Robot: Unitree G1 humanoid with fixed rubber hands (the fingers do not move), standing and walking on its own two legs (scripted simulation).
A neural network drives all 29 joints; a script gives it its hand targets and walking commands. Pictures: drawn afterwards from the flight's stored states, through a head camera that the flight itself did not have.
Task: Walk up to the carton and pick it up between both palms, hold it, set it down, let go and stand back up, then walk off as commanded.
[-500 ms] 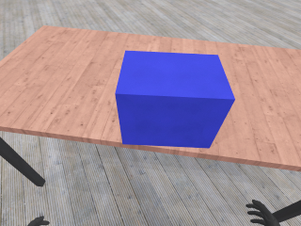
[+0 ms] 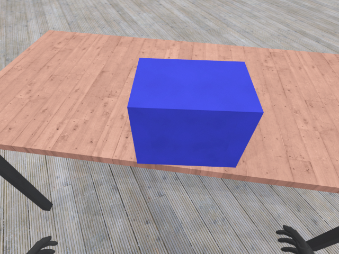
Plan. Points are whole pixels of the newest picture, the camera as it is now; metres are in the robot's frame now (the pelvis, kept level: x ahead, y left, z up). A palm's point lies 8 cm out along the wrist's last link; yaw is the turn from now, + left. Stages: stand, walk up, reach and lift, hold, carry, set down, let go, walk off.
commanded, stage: walk up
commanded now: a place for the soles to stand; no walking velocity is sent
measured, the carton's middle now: (188, 114) +0.45 -0.05 +0.08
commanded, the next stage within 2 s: stand in 0.12 s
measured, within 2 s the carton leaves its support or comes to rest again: neither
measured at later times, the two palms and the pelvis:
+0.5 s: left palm out of the picture +0.13 +0.29 -0.08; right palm out of the picture +0.14 -0.33 -0.08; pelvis +0.00 -0.01 +0.00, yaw +0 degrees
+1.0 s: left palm (59, 228) +0.18 +0.24 -0.02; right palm (318, 242) +0.15 -0.31 -0.01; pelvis +0.01 -0.02 +0.02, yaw +0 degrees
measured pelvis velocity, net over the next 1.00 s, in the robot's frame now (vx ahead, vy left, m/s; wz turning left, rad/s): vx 0.01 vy -0.02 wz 0.00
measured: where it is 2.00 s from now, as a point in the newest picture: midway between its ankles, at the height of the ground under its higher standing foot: outside the picture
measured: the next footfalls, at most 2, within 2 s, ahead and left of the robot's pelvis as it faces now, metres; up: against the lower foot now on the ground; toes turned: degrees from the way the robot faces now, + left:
none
